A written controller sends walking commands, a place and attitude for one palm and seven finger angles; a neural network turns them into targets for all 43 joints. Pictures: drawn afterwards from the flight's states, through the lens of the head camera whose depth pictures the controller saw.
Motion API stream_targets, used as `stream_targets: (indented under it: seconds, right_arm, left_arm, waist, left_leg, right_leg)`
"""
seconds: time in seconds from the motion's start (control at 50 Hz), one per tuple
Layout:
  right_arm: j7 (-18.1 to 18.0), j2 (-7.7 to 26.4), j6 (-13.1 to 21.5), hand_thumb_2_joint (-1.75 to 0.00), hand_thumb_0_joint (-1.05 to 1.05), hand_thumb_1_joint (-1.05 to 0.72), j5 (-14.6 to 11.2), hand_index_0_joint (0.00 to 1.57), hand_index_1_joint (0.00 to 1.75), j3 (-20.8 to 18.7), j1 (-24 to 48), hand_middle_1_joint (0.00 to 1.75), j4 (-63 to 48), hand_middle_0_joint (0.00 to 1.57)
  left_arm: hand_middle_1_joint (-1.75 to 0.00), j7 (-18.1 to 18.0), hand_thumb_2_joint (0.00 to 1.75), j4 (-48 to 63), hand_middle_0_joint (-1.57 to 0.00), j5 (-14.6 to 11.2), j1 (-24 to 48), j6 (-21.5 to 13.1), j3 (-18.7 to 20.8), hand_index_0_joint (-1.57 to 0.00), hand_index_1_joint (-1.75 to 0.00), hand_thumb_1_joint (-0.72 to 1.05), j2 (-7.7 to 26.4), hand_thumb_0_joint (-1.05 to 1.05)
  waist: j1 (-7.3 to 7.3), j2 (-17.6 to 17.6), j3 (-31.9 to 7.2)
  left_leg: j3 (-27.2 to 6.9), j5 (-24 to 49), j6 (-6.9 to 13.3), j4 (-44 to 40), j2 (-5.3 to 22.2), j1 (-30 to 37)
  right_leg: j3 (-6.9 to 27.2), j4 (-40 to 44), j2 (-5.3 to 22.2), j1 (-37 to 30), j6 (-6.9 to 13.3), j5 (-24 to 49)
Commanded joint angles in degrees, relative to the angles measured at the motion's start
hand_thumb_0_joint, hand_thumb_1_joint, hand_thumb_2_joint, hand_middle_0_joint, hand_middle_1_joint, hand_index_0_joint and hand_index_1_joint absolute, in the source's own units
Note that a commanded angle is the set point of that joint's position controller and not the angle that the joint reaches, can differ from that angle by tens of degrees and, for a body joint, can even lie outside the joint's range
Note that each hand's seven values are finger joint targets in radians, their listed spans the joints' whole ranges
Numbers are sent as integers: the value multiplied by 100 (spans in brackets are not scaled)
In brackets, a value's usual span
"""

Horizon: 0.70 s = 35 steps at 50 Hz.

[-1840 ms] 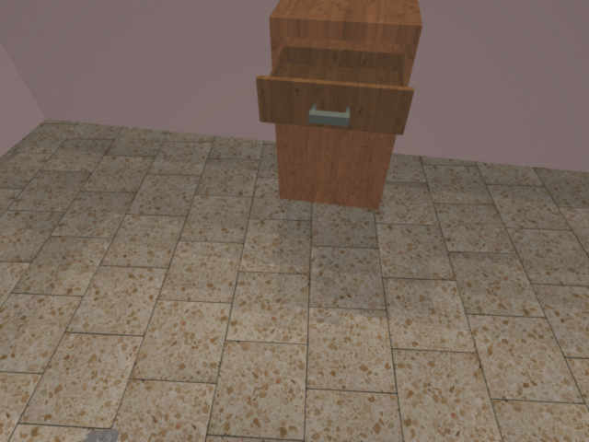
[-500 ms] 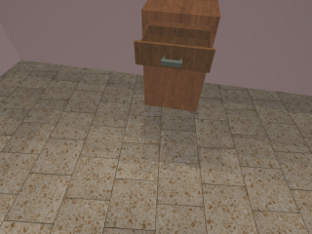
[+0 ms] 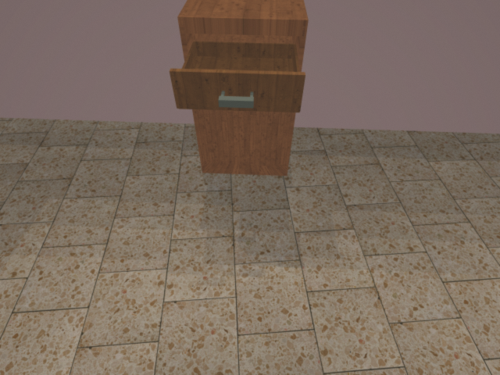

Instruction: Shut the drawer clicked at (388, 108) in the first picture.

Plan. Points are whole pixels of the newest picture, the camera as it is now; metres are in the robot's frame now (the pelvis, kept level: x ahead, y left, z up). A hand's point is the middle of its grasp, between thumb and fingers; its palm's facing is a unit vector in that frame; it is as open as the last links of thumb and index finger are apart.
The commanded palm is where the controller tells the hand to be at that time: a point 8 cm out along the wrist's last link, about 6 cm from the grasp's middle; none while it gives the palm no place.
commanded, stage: walk to a spot facing it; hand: left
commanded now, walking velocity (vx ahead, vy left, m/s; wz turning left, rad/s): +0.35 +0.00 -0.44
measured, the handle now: (236, 98) +0.94 +0.12 -0.07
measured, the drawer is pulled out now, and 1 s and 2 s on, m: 0.30 0.30 0.30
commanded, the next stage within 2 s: turn to face it in 0.90 s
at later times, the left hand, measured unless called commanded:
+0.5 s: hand out of the picture +0.12 +0.17 -0.17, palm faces -0.05 -0.99 -0.15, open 7.4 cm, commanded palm none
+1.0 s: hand (229, 212) +0.52 +0.10 -0.15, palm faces -0.49 -0.84 -0.23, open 7.4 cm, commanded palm none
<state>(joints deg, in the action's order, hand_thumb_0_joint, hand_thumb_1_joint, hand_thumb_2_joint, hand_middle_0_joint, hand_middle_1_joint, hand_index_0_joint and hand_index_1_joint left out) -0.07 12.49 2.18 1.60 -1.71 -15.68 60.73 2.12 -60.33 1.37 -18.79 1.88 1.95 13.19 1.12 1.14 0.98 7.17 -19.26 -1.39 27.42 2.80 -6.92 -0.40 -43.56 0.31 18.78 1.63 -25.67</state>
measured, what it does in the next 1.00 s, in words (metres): walks ahead, turning right: left foot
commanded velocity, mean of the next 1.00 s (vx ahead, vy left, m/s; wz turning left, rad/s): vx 0.21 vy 0.00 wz -0.43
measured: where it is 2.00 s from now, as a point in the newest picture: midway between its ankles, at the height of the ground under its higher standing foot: (269, 360)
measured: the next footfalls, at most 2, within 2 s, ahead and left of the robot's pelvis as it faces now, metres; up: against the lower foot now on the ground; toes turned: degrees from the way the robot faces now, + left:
left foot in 0.54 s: +0.36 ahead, +0.10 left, +0.00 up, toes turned -6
right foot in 1.02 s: +0.38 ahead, -0.17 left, +0.00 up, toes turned -35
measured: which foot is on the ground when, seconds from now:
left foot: down 0.00-0.06, up 0.08-0.52, down 0.54-1.00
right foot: down 0.00-0.54, up 0.56-1.00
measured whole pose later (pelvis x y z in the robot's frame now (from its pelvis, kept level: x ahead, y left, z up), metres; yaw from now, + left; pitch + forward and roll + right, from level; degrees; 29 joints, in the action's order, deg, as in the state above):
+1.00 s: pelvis +0.31 -0.01 -0.01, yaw -28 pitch -2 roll +1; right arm -0.6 12.2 1.4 1.8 -3.5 -20.5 57.5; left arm 2.3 -51.1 1.8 -6.1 1.7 4.1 12.4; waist -3.0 0.1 5.3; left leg 20.2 -22.3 -1.3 34.2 7.9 -7.8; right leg -6.6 -36.9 3.4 23.9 0.2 -12.9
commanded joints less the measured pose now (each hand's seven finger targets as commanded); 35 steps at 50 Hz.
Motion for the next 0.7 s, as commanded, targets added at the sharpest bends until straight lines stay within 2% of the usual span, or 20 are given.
stream_targets:
  seconds: [0.0,0.02,0.04,0.06,0.08,0.1,0.14,0.2,0.32,0.42,0.44,0.46,0.48,0.5,0.52,0.54,0.56,0.6,0.64,0.68]
  right_arm:
    - [-119,1111,117,-90,0,-90,-6,20,30,-295,73,30,-279,20]
    - [-92,947,108,-90,0,-90,-32,20,30,-259,143,30,-306,20]
    - [-23,471,113,-90,0,-90,-105,20,30,-154,235,30,-564,20]
    - [-15,625,149,-90,0,-90,-69,20,30,-177,779,30,-832,20]
    - [-6,557,160,-90,0,-90,-76,20,30,-214,1007,30,-808,20]
    - [6,501,158,-90,0,-90,-47,20,30,-220,877,30,-745,20]
    - [38,340,108,-90,0,-90,17,20,30,-243,539,30,-550,20]
    - [60,204,29,-90,0,-90,8,20,30,-258,391,30,-532,20]
    - [143,62,58,-90,0,-90,-25,20,30,-253,1055,30,-913,20]
    - [168,-4,155,-90,0,-90,-74,20,30,-221,1337,30,-1104,20]
    - [143,39,178,-90,0,-90,-71,20,30,-244,1114,30,-1047,20]
    - [90,120,206,-90,0,-90,-52,20,30,-267,643,30,-909,20]
    - [8,317,236,-90,0,-90,-20,20,30,-307,-133,30,-680,20]
    - [-83,877,267,-90,0,-90,53,20,30,-439,-992,30,-494,20]
    - [-105,1384,263,-90,0,-90,58,20,30,-501,-1496,30,-427,20]
    - [-92,1335,177,-90,0,-90,-38,20,30,-441,-1281,30,-552,20]
    - [-112,932,222,-90,0,-90,-20,20,30,-367,-796,30,-576,20]
    - [-130,293,267,-90,0,-90,-21,20,30,-212,-193,30,-682,20]
    - [-163,151,328,-90,0,-90,-39,20,30,-186,-29,30,-646,20]
    - [-172,234,346,-90,0,-90,-51,20,30,-189,-81,30,-630,20]
  left_arm:
    - [-30,41,90,547,-20,-12,-50,-320,226,-20,-30,90,258,0]
    - [-30,3,90,257,-20,13,-898,-365,288,-20,-30,90,471,0]
    - [-30,-125,90,80,-20,37,-1625,-473,462,-20,-30,90,1259,0]
    - [-30,-236,90,29,-20,-90,-1986,-481,435,-20,-30,90,1261,0]
    - [-30,-268,90,96,-20,-65,-1621,-485,401,-20,-30,90,1089,0]
    - [-30,-280,90,197,-20,-39,-1184,-501,354,-20,-30,90,893,0]
    - [-30,-302,90,302,-20,-14,-811,-562,273,-20,-30,90,547,0]
    - [-30,-300,90,237,-20,-3,-839,-640,261,-20,-30,90,437,0]
    - [-30,-337,90,38,-20,3,-1105,-700,232,-20,-30,90,376,0]
    - [-30,-369,90,40,-20,29,-959,-639,274,-20,-30,90,503,0]
    - [-30,-360,90,53,-20,38,-861,-624,303,-20,-30,90,564,0]
    - [-30,-350,90,82,-20,12,-742,-618,326,-20,-30,90,585,0]
    - [-30,-337,90,106,-20,-14,-726,-604,339,-20,-30,90,528,0]
    - [-30,-286,90,186,-20,-66,-879,-583,349,-20,-30,90,277,0]
    - [-30,-219,90,362,-20,-103,-959,-594,312,-20,-30,90,23,0]
    - [-30,-212,90,575,-20,-50,-596,-591,290,-20,-30,90,168,0]
    - [-30,-203,90,565,-20,-23,-276,-565,313,-20,-30,90,83,0]
    - [-30,-74,90,533,-20,34,-141,-430,359,-20,-30,90,49,0]
    - [-30,-21,90,479,-20,45,-336,-264,353,-20,-30,90,-119,0]
    - [-30,-1,90,577,-20,47,-239,-151,353,-20,-30,90,-161,0]
  waist:
    - [194,-742,197]
    - [558,56,-63]
    - [790,2254,-178]
    - [861,1601,28]
    - [665,767,390]
    - [411,361,523]
    - [122,56,375]
    - [-26,246,257]
    - [109,410,380]
    - [143,536,498]
    - [23,532,441]
    - [-201,475,308]
    - [-487,287,-58]
    - [-762,-586,-720]
    - [-734,-1986,-1120]
    - [-679,-1058,-716]
    - [-521,-1069,-345]
    - [-198,-1116,294]
    - [71,-928,192]
    - [106,-758,146]
  left_leg:
    - [-528,462,721,-376,1437,-490]
    - [-53,182,456,959,973,-1260]
    - [527,-1121,51,3044,144,-3068]
    - [-216,-1431,96,3897,103,-3594]
    - [-602,-803,123,4270,310,-3718]
    - [-673,-357,95,4305,453,-3681]
    - [-602,164,9,4020,518,-3246]
    - [-506,547,-111,3652,513,-3247]
    - [-393,955,-136,2628,442,-3508]
    - [-251,818,57,1269,167,-2218]
    - [-152,765,93,1008,48,-1727]
    - [-68,908,134,614,-111,-993]
    - [-162,990,211,276,-103,143]
    - [-1480,750,544,6,1004,1524]
    - [-3517,711,1148,-923,2588,1993]
    - [-3933,-5,1495,-1198,2822,1153]
    - [-3391,-648,1331,-1452,2556,559]
    - [-2120,-533,961,-1653,2016,-552]
    - [-1107,507,838,-1551,1740,-846]
    - [-579,1320,916,-1536,1711,-851]
  right_leg:
    - [-427,894,204,-412,9,658]
    - [-312,1554,87,-1659,81,929]
    - [2377,2727,1670,-2629,674,174]
    - [3693,3300,2226,-2330,1143,349]
    - [3506,3299,2076,-1825,1289,133]
    - [3104,3275,1952,-1508,1298,31]
    - [2255,3212,1579,-1196,1165,817]
    - [1633,3208,1317,-1228,1074,1645]
    - [1373,3182,1179,-1667,1032,2438]
    - [1259,2906,1135,-1377,827,2989]
    - [1227,2660,1109,-1252,783,3174]
    - [1080,2153,932,-1042,696,3558]
    - [962,1101,638,-662,561,3706]
    - [634,-434,153,301,340,2422]
    - [5,-2479,-456,1381,108,-626]
    - [290,-3186,-135,1668,201,-644]
    - [301,-3571,66,1912,183,-156]
    - [239,-3358,472,1731,100,634]
    - [132,-3015,557,1451,-14,965]
    - [32,-2562,630,1448,-143,1058]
